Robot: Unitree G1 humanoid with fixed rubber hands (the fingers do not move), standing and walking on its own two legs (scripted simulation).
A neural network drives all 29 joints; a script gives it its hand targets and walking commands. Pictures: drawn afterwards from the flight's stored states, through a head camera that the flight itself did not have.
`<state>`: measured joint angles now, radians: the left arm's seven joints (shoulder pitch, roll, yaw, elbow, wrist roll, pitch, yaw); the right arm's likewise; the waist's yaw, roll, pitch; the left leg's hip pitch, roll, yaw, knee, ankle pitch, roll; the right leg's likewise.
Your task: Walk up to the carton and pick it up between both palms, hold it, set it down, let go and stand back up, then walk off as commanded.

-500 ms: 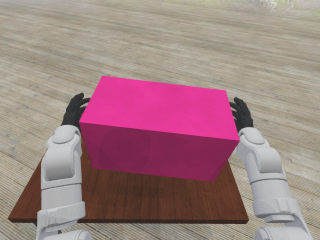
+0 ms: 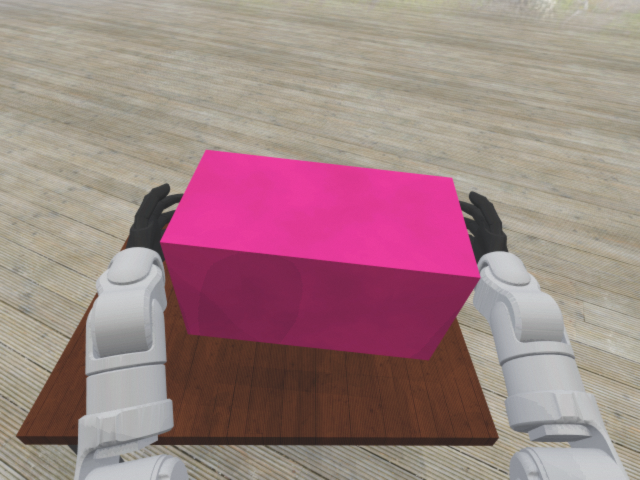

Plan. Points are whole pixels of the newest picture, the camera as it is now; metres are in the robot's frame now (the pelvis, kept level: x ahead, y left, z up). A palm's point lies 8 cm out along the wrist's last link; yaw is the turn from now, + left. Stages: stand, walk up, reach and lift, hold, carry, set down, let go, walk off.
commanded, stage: hold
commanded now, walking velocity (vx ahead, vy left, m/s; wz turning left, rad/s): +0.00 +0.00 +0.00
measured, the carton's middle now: (319, 256) +0.37 +0.00 +0.13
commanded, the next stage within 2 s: none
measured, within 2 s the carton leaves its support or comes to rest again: neither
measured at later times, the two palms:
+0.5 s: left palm (144, 254) +0.34 +0.20 +0.17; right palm (484, 257) +0.34 -0.20 +0.16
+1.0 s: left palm (144, 255) +0.34 +0.20 +0.17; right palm (484, 257) +0.34 -0.20 +0.16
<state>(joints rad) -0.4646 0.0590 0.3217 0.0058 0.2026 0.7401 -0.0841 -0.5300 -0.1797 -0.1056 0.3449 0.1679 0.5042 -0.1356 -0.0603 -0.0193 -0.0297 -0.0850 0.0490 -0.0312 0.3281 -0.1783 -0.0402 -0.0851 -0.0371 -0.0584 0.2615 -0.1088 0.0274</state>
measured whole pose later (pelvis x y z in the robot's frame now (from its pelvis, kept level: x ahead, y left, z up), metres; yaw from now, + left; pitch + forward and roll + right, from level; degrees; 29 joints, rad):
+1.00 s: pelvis +0.00 +0.00 +0.00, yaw +0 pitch -4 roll -1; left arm -0.44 0.06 0.31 -0.01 0.19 0.75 -0.08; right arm -0.51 -0.18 -0.10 0.32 0.17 0.51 -0.13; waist -0.06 -0.02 -0.03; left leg -0.08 0.05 -0.04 0.33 -0.18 -0.04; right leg -0.07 -0.04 -0.06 0.26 -0.11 0.03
